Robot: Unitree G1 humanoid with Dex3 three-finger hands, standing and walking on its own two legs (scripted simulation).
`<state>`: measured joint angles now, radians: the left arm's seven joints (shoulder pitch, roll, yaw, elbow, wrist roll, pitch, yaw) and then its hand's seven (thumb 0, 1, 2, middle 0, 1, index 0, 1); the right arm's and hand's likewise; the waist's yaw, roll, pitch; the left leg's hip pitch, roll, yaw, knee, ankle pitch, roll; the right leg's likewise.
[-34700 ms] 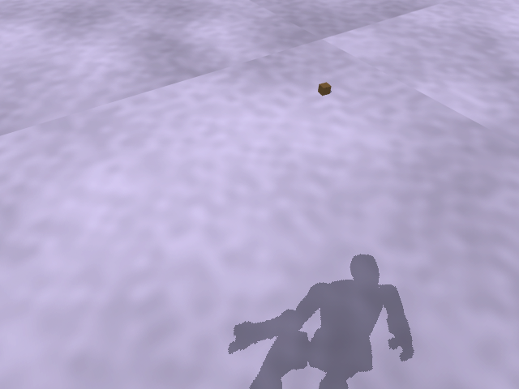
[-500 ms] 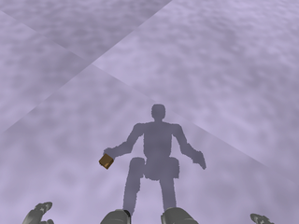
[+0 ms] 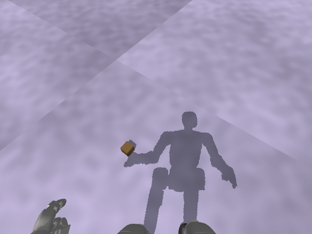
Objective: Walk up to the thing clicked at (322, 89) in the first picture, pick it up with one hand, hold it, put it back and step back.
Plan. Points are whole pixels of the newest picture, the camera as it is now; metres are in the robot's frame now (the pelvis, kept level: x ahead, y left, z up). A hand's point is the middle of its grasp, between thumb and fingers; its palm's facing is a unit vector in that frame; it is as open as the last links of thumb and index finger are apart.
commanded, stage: step back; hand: left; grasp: from above
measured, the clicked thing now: (127, 148) +0.63 +0.26 -0.73
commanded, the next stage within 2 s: none
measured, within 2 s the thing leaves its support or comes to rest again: neither
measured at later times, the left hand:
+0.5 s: hand out of the picture -0.09 +0.25 -0.15, palm faces -0.07 -0.91 -0.42, open 7.4 cm
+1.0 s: hand out of the picture -0.23 +0.26 -0.14, palm faces +0.02 -0.93 -0.36, open 7.4 cm
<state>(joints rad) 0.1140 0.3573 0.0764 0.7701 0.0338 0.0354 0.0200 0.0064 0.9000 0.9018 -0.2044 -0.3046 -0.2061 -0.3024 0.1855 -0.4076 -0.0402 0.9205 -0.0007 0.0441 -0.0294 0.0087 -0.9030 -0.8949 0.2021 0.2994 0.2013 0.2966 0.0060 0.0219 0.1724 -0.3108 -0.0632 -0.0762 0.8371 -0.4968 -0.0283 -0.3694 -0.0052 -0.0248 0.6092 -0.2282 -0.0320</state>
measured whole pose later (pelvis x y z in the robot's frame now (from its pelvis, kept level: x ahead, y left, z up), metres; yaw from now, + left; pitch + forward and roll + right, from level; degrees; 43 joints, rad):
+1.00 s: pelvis -0.35 -0.01 +0.01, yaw +2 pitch -2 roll -2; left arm 0.11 0.40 0.07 0.83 0.01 0.07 0.02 0.01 0.90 0.90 -0.20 -0.30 -0.20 -0.30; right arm 0.20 -0.35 -0.03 0.88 -0.05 0.06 0.00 0.01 -0.90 -0.89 0.21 0.30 0.21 0.30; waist -0.01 -0.03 0.14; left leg -0.29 0.00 -0.05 0.58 -0.27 0.02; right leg -0.49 0.10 0.12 1.21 -0.50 -0.01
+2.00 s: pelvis -0.39 +0.00 +0.01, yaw -1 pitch -1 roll +0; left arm 0.13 0.40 0.04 1.02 0.01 0.00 -0.01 0.01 0.90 0.90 -0.20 -0.30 -0.20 -0.30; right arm 0.17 -0.33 -0.04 1.01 -0.04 -0.03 0.01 0.01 -0.90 -0.89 0.20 0.30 0.20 0.30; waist 0.01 -0.03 0.08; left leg -0.27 0.01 0.02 0.55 -0.26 0.02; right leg -0.23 -0.02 0.00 0.66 -0.49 -0.03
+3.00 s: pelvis -0.39 -0.03 +0.02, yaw -2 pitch -2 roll +0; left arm 0.11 0.36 0.00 1.14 0.01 -0.01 -0.01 0.01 0.90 0.90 -0.20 -0.30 -0.20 -0.30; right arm 0.12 -0.34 0.00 1.16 -0.01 -0.01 0.01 0.01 -0.90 -0.89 0.20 0.30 0.20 0.30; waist -0.01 0.00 0.06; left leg -0.14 0.05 0.02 0.31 -0.13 -0.04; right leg -0.10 0.01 0.00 0.32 -0.19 -0.01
